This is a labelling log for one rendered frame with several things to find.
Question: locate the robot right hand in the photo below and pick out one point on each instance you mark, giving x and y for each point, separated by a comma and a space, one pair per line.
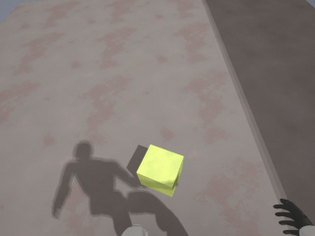
299, 218

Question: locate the right robot forearm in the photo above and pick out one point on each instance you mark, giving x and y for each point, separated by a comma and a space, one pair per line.
308, 230

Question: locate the carton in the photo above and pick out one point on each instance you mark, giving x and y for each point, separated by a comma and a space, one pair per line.
160, 170

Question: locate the robot left thigh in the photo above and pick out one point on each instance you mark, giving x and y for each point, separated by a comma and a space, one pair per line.
135, 231

